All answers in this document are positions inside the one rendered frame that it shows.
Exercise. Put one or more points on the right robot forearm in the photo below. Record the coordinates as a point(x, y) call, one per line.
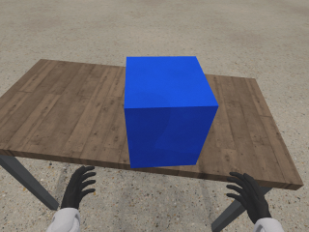
point(268, 224)

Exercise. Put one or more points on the table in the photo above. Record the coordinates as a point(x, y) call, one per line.
point(74, 112)

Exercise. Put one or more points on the left robot hand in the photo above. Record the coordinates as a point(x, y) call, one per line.
point(73, 193)

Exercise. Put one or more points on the carton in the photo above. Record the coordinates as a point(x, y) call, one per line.
point(169, 108)

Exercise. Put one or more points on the left robot forearm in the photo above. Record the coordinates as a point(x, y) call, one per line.
point(65, 220)

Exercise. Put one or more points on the right robot hand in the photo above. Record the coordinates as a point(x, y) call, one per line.
point(252, 198)

